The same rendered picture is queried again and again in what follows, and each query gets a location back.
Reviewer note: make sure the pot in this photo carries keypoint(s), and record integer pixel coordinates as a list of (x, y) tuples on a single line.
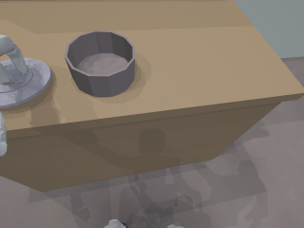
[(101, 62)]

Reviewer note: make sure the knob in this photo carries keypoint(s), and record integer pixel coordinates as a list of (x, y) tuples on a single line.
[(11, 70)]

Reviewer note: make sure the lid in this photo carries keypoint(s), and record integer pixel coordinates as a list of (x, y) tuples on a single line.
[(27, 86)]

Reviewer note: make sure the robot left shin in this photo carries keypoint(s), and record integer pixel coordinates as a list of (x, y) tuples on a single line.
[(113, 221)]

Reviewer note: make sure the table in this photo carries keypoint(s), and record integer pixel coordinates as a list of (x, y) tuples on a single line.
[(203, 76)]

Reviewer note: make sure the robot left hand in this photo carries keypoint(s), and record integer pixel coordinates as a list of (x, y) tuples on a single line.
[(8, 47)]

